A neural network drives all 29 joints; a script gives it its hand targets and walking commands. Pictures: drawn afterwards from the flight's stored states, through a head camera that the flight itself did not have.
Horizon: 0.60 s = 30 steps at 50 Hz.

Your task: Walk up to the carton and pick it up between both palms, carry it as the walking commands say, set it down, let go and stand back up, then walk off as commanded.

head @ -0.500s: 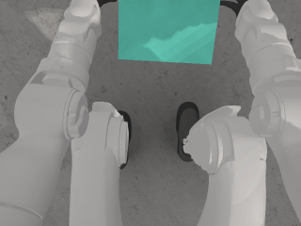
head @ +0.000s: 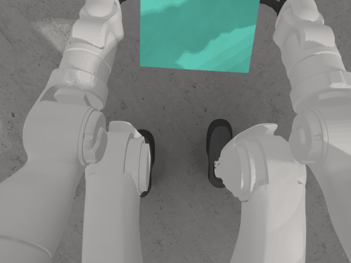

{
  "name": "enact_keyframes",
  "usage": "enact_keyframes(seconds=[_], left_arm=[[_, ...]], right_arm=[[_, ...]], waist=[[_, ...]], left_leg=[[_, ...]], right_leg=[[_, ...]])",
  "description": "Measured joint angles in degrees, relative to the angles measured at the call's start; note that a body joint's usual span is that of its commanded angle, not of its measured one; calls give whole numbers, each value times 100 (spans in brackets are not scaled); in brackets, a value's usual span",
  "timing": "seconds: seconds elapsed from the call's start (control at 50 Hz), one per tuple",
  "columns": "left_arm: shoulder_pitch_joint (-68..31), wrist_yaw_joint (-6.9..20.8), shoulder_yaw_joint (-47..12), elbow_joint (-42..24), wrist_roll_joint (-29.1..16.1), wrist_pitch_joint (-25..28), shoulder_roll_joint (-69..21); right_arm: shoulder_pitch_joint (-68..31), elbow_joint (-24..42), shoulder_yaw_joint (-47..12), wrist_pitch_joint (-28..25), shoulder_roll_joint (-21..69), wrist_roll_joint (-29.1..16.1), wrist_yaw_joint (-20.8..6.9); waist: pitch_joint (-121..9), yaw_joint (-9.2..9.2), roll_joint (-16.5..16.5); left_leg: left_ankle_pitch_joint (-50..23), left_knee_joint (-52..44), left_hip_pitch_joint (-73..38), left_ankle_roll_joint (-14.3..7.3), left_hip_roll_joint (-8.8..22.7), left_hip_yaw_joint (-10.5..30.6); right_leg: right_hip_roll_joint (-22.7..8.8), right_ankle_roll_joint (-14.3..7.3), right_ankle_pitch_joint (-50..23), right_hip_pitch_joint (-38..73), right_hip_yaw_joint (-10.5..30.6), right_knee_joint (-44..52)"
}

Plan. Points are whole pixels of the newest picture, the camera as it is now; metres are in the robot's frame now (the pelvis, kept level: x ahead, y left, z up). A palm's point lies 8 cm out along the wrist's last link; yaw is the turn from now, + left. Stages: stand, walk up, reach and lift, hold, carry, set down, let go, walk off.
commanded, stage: reach and lift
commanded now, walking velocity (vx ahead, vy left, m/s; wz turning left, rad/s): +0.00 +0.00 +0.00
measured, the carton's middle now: (195, 17) +0.53 -0.03 -0.26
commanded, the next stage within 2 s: none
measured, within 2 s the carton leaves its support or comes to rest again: neither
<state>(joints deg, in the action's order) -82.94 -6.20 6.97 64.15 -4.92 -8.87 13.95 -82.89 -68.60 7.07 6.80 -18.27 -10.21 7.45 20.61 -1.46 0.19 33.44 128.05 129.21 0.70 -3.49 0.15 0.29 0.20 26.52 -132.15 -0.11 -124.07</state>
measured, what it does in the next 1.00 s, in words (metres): rises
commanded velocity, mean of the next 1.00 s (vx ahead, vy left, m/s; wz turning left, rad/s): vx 0.00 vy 0.00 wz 0.00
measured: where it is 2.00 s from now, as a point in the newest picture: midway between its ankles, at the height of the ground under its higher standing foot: (179, 169)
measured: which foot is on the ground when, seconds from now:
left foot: down 0.00-1.00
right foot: down 0.00-1.00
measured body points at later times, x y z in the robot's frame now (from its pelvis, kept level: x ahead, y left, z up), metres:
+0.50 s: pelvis -0.02 +0.00 +0.03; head +0.35 -0.02 +0.28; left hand +0.55 +0.12 -0.13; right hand +0.54 -0.18 -0.13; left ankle +0.11 +0.11 -0.33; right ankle +0.14 -0.12 -0.33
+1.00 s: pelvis -0.03 +0.00 +0.06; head +0.32 -0.01 +0.33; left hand +0.53 +0.12 -0.08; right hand +0.52 -0.17 -0.08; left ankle +0.11 +0.11 -0.33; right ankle +0.14 -0.12 -0.33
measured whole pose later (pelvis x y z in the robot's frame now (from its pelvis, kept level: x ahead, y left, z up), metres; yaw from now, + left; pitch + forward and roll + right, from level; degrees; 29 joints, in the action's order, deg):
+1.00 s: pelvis -0.03 +0.00 +0.06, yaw +0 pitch +24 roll +0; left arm -79.3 -16.2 16.1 45.0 1.8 -17.6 7.9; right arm -78.6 -45.2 15.1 18.1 -10.2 -0.4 17.7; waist 29.9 -1.8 -0.5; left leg 31.3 118.7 111.9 0.6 -3.6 -0.2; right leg 1.7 1.1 25.0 -114.8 1.5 -115.3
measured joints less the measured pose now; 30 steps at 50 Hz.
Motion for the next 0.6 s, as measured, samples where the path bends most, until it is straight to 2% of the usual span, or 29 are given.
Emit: enact_keyframes(seconds=[0.12, 0.28, 0.38, 0.52, 0.6], left_arm=[[-506, -12, -118, -303, -149, -192, 240], [-240, -69, 199, -654, 0, -413, 74], [-121, -136, 523, -834, 292, -465, -147], [-96, -329, 696, -1051, 499, -649, -171], [-14, -693, 707, -1240, 480, -658, -262]], right_arm=[[-526, 371, -158, 248, -207, -67, 50], [-281, 776, -43, 525, -103, 106, 141], [-211, 936, 151, 612, 59, 291, 556], [-262, 1024, 267, 697, 225, 505, 595], [-231, 1238, 265, 783, 301, 548, 670]], waist=[[1034, -7, -98], [933, -25, -170], [921, -13, -124], [927, -5, -3], [931, -17, -3]], left_leg=[[-47, -66, -627, -13, -2, -22], [27, -130, -853, -32, 35, -72], [29, -275, -1053, -16, 62, -83], [-2, -383, -1144, 29, 102, -97], [-8, -437, -1224, 40, 87, -93]], right_leg=[[67, 67, -36, 636, 57, 63], [128, 87, 11, 812, 118, 102], [167, 68, -7, 972, 138, 226], [220, 29, -78, 1001, 158, 304], [210, 23, -67, 1085, 161, 345]])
